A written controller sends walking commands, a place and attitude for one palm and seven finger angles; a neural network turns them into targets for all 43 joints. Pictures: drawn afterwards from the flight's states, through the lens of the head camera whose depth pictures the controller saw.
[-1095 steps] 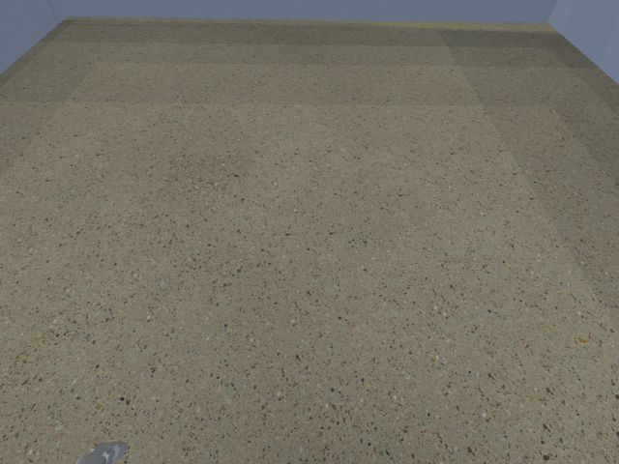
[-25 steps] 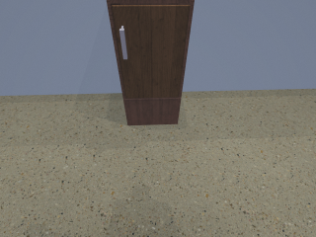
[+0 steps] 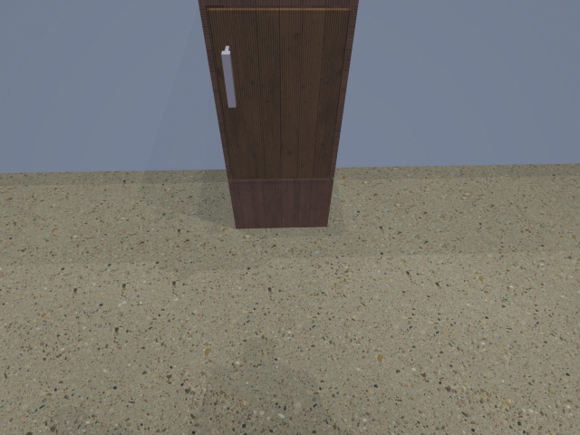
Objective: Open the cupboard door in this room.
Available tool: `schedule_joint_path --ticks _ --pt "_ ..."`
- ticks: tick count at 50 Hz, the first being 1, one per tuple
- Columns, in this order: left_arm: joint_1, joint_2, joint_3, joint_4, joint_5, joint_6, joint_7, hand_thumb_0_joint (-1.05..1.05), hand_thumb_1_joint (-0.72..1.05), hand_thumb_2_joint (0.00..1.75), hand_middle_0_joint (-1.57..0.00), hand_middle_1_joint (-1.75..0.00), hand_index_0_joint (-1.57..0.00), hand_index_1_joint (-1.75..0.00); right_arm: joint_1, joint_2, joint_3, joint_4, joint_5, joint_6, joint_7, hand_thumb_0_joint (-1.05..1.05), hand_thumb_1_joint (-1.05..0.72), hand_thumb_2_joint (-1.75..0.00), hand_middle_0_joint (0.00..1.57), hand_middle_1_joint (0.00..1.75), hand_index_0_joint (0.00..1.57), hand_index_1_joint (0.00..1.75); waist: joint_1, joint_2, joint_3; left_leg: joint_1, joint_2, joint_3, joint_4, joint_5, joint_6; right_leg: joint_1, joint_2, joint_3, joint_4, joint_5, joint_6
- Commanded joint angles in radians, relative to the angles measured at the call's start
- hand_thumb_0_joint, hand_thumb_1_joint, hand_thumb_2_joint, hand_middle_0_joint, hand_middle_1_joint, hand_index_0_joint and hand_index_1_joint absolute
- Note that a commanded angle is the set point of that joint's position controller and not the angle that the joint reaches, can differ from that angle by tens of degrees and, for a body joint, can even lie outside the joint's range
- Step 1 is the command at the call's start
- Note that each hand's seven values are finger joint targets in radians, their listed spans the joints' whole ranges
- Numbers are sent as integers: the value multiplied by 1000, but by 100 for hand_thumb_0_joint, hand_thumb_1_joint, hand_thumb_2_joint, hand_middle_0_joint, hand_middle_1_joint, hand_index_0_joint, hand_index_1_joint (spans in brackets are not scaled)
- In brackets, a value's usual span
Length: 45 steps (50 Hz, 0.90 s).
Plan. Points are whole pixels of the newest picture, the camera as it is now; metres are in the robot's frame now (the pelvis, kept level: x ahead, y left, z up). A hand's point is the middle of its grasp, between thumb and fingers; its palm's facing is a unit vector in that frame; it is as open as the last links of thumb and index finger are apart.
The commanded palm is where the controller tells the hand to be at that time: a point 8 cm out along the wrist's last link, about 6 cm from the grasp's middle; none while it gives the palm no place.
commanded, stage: walk to a spot facing it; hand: left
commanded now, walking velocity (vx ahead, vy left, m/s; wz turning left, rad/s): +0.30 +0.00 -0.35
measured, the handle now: (229, 77) +1.03 +0.24 -0.02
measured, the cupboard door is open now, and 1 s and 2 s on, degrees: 0 0 0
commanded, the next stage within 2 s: turn to face it in 0.36 s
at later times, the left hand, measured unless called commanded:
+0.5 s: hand out of the picture +0.03 +0.12 -0.16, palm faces -0.02 -0.98 -0.18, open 7.3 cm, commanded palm none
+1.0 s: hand (207, 359) +0.28 +0.17 -0.18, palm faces +0.02 -0.97 -0.23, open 7.3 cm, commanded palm none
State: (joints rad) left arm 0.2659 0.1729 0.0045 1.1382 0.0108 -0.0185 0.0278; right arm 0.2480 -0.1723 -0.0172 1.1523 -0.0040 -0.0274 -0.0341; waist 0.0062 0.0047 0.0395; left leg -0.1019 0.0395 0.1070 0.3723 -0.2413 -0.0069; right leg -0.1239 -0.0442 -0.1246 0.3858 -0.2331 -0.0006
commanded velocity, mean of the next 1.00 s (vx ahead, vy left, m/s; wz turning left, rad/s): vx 0.12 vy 0.00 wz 0.08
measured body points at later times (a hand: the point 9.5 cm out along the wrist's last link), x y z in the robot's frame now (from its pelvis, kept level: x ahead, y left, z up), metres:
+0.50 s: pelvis +0.09 -0.03 +0.00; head +0.12 -0.06 +0.44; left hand +0.03 +0.17 -0.15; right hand +0.10 -0.26 -0.17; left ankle +0.13 +0.10 -0.67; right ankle +0.00 -0.10 -0.75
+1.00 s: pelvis +0.19 -0.01 -0.01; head +0.22 -0.02 +0.44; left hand +0.27 +0.22 -0.16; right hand +0.25 -0.25 -0.17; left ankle +0.27 +0.07 -0.75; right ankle +0.19 -0.16 -0.71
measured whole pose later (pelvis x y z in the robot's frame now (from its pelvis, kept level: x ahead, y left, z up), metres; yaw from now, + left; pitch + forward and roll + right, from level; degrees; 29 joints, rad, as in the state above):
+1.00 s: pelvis +0.19 -0.01 -0.01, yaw +0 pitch +0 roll +0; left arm 0.14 0.18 0.04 1.00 0.02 0.01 0.03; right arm 0.16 -0.17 -0.05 1.04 -0.02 0.00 -0.01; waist -0.01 0.00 0.06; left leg -0.35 -0.04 0.07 0.48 -0.13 0.07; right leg -0.40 -0.08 -0.03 0.86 -0.46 0.04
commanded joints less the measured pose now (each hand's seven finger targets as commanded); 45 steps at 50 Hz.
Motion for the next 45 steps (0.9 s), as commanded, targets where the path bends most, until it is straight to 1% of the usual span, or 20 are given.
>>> schedule_joint_path --ticks 1,4,7,10,12,13,14,15,17,19,23,29,32,33,34,35,36,37,39,45 --pt "67 84 19 -23 2 4 1 0 90 90 -20 -30 -20 -30 98 -72 -12 -19 -12 4 3 0 -90 -90 20 30 20 30 -10 -10 50 -35 90 -70 -53 -81 16 -81 -82 121 -54 -90 -26" --pt "52 95 35 -45 9 15 -17 0 90 90 -20 -30 -20 -30 95 -101 -27 -40 -17 11 6 0 -90 -90 20 30 20 30 -12 42 127 -91 125 -103 -85 -301 36 -185 -49 118 1 -258 -35" --pt "53 70 39 -77 15 8 -32 0 90 90 -20 -30 -20 -30 127 -143 -46 -52 -17 4 6 0 -90 -90 20 30 20 30 -18 115 131 -62 221 -204 -129 -395 96 -281 8 56 185 -222 -30" --pt "14 41 37 -104 16 -2 -41 0 90 90 -20 -30 -20 -30 166 -151 -55 -47 -19 -8 8 0 -90 -90 20 30 20 30 -30 154 113 15 294 -235 -113 -236 150 -354 7 7 294 -212 -20" --pt "77 38 42 -84 16 -13 -44 0 90 90 -20 -30 -20 -30 126 -140 -48 -55 -19 -12 8 0 -90 -90 20 30 20 30 16 101 81 -73 257 -130 13 -99 111 -190 1 -4 156 -130 -25" --pt "170 70 54 -50 17 -20 -39 0 90 90 -20 -30 -20 -30 85 -113 -43 -72 -16 -15 9 0 -90 -90 20 30 20 30 64 -26 57 -228 177 -29 186 -91 59 8 -48 95 49 -86 -53" --pt "315 167 75 1 16 -33 -25 0 90 90 -20 -30 -20 -30 18 -54 -29 -120 -9 -22 14 0 -90 -90 20 30 20 30 118 -358 61 -502 40 104 490 -185 -3 201 -250 441 -82 50 -142" --pt "422 182 76 38 0 -37 -10 0 90 90 -20 -30 -20 -30 -100 -77 -25 -167 -15 -21 19 0 -90 -90 20 30 20 30 161 -385 92 -604 24 17 667 -349 -7 202 -350 606 -134 317 -198" --pt "383 132 62 31 7 -39 -2 0 90 90 -20 -30 -20 -30 -117 -53 -30 -161 -13 -25 22 0 -90 -90 20 30 20 30 114 -123 101 -671 63 -54 809 -262 -7 231 -342 502 -69 493 -257" --pt "312 99 50 7 11 -45 1 0 90 90 -20 -30 -20 -30 -95 -41 -35 -139 -17 -18 31 0 -90 -90 20 30 20 30 73 -58 69 -621 83 -55 780 -180 -15 181 -286 367 -73 422 -205" --pt "249 68 33 -2 12 -59 5 0 90 90 -20 -30 -20 -30 -79 -15 -37 -129 -13 7 45 0 -90 -90 20 30 20 30 13 -114 95 -537 69 -23 668 -40 -36 55 -215 217 -129 473 -152" --pt "241 67 26 20 10 -51 19 0 90 90 -20 -30 -20 -30 -148 9 -13 -147 -1 -1 44 0 -90 -90 20 30 20 30 16 -170 73 -359 -3 32 359 74 -9 77 -169 98 -75 747 -99" --pt "198 84 32 13 6 -40 25 0 90 90 -20 -30 -20 -30 -16 -19 -19 -105 -9 -7 28 0 -90 -90 20 30 20 30 -52 -143 11 -142 -42 31 187 202 14 68 -154 47 109 786 -54" --pt "213 80 30 13 3 -35 26 0 90 90 -20 -30 -20 -30 74 -56 -29 -81 -15 -11 23 0 -90 -90 20 30 20 30 -79 -98 -57 5 -3 -17 137 406 34 21 -132 39 261 686 -25" --pt "259 59 26 7 -8 -34 27 0 90 90 -20 -30 -20 -30 154 -131 -44 -73 -23 -15 16 0 -90 -90 20 30 20 30 -90 44 -168 222 171 -198 176 784 122 -141 -56 -7 445 361 17" --pt "283 22 20 -2 -16 -34 26 0 90 90 -20 -30 -20 -30 214 -181 -57 -60 -12 -8 15 0 -90 -90 20 30 20 30 -86 186 -219 259 344 -359 141 1125 237 -212 28 7 703 -349 25" --pt "280 21 22 -24 -14 -21 27 0 90 90 -20 -30 -20 -30 156 -199 -49 -71 3 -2 5 0 -90 -90 20 30 20 30 -51 200 -251 187 382 -433 78 1014 284 -234 15 102 801 -447 28" --pt "217 21 23 -35 -11 -14 30 0 90 90 -20 -30 -20 -30 84 -183 -52 -90 0 -2 1 0 -90 -90 20 30 20 30 -48 203 -180 68 370 -431 9 731 288 -270 -15 127 820 -412 32" --pt "132 24 29 -60 2 -6 18 0 90 90 -20 -30 -20 -30 -17 -111 -39 -118 -9 -2 5 0 -90 -90 20 30 20 30 -16 103 -55 -109 277 -368 -54 408 241 -281 -56 123 728 -353 36" --pt "93 24 41 -100 14 30 4 0 90 90 -20 -30 -20 -30 -53 -124 -56 -155 -17 7 16 0 -90 -90 20 30 20 30 4 86 -76 -222 199 -336 -132 73 197 -223 -37 88 550 -229 43"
